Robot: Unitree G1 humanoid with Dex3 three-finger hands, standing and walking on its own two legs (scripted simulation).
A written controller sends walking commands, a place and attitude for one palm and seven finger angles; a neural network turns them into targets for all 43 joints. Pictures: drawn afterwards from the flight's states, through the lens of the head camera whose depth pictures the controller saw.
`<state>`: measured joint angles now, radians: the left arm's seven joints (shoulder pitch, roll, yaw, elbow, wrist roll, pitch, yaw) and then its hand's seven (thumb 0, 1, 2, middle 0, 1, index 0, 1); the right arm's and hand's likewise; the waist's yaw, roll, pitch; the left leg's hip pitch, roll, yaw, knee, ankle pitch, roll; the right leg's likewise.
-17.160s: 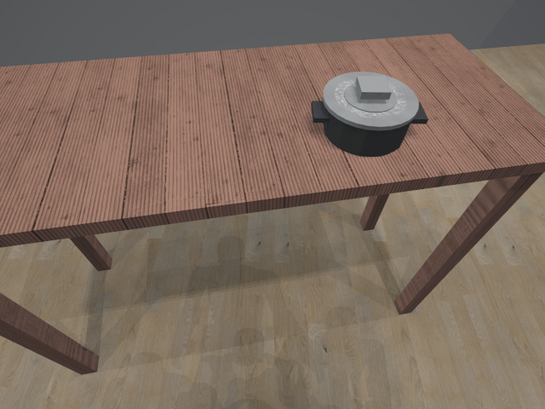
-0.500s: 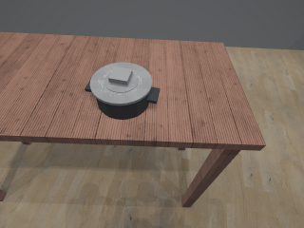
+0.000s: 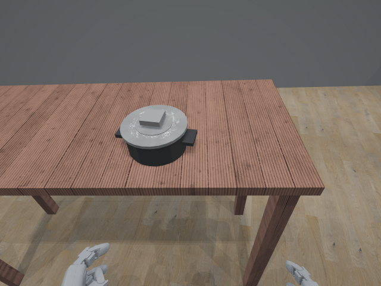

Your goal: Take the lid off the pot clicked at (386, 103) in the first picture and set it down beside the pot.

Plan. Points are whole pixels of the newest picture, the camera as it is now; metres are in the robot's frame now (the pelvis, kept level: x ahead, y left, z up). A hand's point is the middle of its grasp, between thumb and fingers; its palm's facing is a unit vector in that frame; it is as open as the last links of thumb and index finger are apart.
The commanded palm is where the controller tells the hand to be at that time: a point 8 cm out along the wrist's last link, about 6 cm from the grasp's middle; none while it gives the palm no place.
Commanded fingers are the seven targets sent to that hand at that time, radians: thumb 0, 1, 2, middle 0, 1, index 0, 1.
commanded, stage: lift the closed hand beside the body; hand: left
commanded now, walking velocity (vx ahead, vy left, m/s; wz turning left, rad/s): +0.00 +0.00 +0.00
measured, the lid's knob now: (152, 117) +0.46 +0.12 +0.15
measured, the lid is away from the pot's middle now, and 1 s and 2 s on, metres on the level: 0.00 0.00 0.00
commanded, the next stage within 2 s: raise the hand higher, near the body in 0.38 s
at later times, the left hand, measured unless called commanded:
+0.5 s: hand out of the picture +0.11 +0.22 +0.10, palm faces +0.32 -0.86 -0.40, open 3.1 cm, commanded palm +0.05 +0.25 +0.14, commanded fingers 0.00 0.90 0.90 -1.30 -1.50 -1.30 -1.50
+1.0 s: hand (33, 249) +0.14 +0.22 +0.17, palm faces +0.35 -0.84 -0.41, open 3.1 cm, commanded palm +0.08 +0.26 +0.19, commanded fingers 0.00 0.90 0.90 -1.30 -1.50 -1.30 -1.50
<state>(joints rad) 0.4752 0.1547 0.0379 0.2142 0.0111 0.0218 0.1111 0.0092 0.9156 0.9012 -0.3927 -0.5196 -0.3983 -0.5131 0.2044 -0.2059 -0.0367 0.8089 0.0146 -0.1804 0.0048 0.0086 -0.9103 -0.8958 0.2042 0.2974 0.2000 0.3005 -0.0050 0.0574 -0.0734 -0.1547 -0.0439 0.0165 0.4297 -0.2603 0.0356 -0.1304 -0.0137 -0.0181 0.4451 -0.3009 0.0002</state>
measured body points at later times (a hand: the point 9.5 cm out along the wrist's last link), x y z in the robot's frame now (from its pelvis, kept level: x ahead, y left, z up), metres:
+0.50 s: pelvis -0.03 -0.02 +0.00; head -0.06 -0.04 +0.45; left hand +0.09 +0.26 +0.12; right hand +0.16 -0.22 -0.07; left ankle -0.02 +0.09 -0.74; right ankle -0.04 -0.12 -0.74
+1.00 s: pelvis -0.02 +0.00 +0.00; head -0.05 -0.01 +0.45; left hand +0.11 +0.27 +0.19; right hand +0.19 -0.21 -0.05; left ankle -0.02 +0.09 -0.74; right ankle -0.04 -0.12 -0.74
